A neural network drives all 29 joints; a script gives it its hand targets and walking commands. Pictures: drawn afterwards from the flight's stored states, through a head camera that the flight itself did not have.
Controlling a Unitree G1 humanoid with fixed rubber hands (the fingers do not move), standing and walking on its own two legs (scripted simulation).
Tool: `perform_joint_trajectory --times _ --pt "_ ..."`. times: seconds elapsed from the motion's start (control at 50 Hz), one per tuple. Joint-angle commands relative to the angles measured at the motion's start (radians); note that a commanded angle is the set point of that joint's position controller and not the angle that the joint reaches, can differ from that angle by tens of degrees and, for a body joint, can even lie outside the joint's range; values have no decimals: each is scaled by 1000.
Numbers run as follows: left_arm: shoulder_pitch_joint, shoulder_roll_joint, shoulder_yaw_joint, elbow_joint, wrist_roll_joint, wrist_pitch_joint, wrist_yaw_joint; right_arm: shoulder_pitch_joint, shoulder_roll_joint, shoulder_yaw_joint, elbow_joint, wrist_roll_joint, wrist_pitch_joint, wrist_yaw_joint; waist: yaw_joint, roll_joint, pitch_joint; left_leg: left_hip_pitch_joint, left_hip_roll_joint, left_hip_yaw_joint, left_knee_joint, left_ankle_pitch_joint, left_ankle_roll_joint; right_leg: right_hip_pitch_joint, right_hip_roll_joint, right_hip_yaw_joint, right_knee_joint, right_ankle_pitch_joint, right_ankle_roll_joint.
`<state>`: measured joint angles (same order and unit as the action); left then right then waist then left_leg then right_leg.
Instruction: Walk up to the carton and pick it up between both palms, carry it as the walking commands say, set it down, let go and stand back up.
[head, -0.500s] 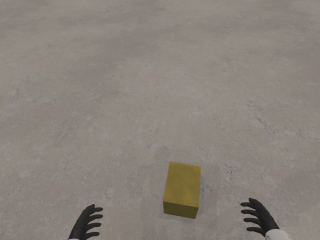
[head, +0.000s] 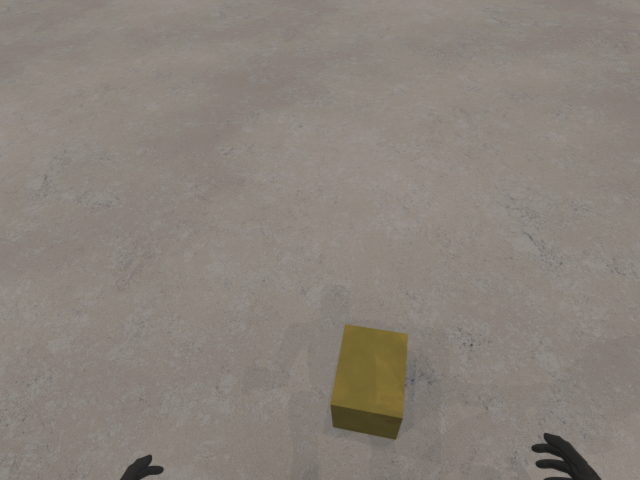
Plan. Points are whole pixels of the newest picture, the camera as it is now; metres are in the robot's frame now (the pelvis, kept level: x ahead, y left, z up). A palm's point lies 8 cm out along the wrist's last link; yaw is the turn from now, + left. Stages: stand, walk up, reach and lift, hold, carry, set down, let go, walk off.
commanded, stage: stand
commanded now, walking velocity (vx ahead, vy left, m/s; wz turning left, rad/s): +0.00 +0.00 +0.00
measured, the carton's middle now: (370, 381) +0.50 -0.08 -0.67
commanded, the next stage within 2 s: none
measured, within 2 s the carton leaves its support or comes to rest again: neither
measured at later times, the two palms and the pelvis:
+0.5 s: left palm out of the picture +0.09 +0.30 -0.09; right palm out of the picture +0.10 -0.30 -0.10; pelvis -0.01 +0.00 +0.01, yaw +0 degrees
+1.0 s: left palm out of the picture +0.06 +0.31 -0.09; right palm out of the picture +0.07 -0.30 -0.10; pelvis -0.03 +0.00 +0.01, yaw +0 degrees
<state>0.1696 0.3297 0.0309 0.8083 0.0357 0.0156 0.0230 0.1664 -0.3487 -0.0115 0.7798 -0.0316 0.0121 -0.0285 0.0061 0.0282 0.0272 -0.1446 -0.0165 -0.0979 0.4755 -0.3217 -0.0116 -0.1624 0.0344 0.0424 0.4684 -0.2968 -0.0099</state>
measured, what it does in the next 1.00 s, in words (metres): stands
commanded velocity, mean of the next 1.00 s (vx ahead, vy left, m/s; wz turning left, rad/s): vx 0.00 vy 0.00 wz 0.00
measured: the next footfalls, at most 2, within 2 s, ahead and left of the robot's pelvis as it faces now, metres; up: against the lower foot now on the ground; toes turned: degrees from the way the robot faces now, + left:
none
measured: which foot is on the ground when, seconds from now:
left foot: down 0.00-1.00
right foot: down 0.00-1.00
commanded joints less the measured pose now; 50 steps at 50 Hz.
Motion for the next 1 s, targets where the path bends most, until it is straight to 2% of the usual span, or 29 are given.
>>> perform_joint_trajectory --times 0.0,0.58,0.98 --pt "-17 163 38 -36 -1 -13 4 -19 -147 -32 -40 2 -15 -6 0 -23 -75 21 78 -37 -36 391 6 47 -100 65 -51 382 2" --pt "-61 193 30 107 -10 -20 -6 -42 -187 -21 104 7 -31 -3 7 -23 -27 16 96 -59 -141 273 19 61 -119 90 -139 243 -11" --pt "-72 213 21 163 -17 -24 -9 -50 -201 -17 157 12 -33 2 6 -22 -23 14 102 -68 -161 255 24 62 -126 98 -155 226 -13"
